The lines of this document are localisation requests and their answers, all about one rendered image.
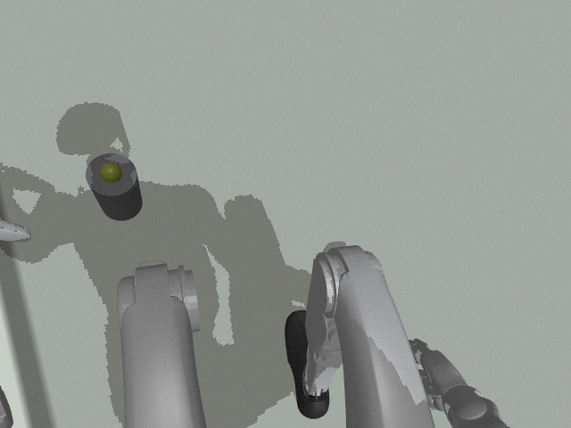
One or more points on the right robot arm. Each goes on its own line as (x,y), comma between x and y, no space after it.
(466,407)

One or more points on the right robot hand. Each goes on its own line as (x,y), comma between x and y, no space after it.
(438,374)

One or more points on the bottle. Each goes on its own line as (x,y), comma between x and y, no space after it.
(114,182)

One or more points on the left robot hand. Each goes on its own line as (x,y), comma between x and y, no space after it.
(11,232)

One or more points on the right robot foot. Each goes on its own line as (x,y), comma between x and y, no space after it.
(296,348)

